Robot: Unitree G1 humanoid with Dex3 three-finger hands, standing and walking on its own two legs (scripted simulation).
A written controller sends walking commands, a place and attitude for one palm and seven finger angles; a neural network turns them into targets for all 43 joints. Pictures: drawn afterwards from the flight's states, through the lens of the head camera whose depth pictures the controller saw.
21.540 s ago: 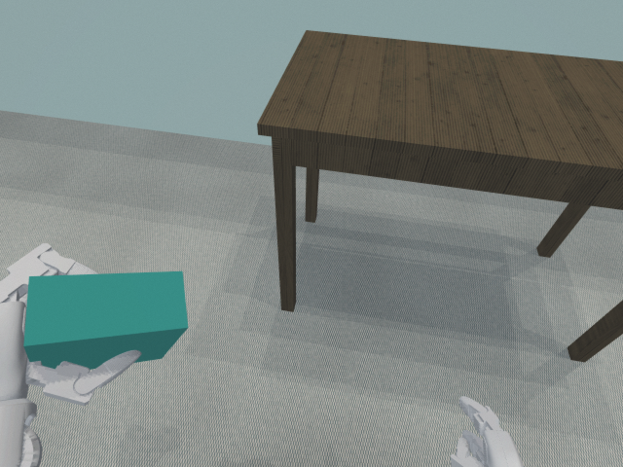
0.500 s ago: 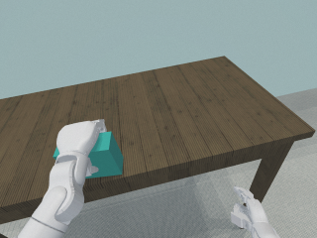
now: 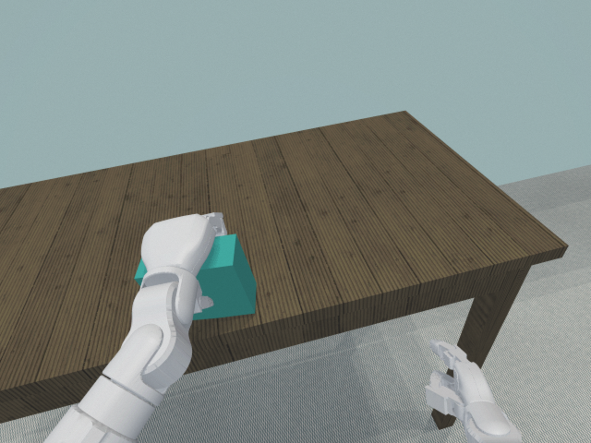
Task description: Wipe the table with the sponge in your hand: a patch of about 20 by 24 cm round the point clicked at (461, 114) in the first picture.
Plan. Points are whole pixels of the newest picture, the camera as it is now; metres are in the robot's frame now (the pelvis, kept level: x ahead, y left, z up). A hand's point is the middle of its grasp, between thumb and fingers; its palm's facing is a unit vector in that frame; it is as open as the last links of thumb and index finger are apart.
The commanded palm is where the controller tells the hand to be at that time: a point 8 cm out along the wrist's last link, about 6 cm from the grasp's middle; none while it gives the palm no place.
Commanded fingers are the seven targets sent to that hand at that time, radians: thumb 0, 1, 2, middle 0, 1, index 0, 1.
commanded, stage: wipe forward along the third lane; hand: left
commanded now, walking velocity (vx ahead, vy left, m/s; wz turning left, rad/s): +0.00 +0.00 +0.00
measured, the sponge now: (206, 288) +0.30 +0.19 +0.07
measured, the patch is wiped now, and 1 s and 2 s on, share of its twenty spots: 0.90 0.95 1.00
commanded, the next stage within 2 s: wipe back along the third lane in 1.48 s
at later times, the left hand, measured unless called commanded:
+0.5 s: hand (199, 246) +0.34 +0.20 +0.12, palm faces +0.02 -0.06 -1.00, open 9.8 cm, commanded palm +0.33 +0.21 +0.16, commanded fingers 0.00 0.10 1.30 -1.20 -1.60 -1.20 -1.60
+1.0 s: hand (199, 224) +0.39 +0.22 +0.12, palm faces -0.02 -0.04 -1.00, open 9.8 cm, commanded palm +0.37 +0.23 +0.16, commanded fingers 0.00 0.10 1.30 -1.20 -1.60 -1.20 -1.60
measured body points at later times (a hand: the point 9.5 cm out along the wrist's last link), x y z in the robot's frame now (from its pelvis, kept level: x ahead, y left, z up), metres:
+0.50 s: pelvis +0.00 -0.01 +0.00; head -0.04 -0.06 +0.44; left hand +0.34 +0.20 +0.18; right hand +0.21 -0.24 -0.10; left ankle +0.04 +0.15 -0.74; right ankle -0.02 -0.08 -0.74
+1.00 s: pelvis +0.00 -0.01 +0.00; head -0.02 -0.05 +0.45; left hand +0.38 +0.22 +0.18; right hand +0.16 -0.26 -0.12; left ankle +0.04 +0.15 -0.74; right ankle -0.02 -0.08 -0.74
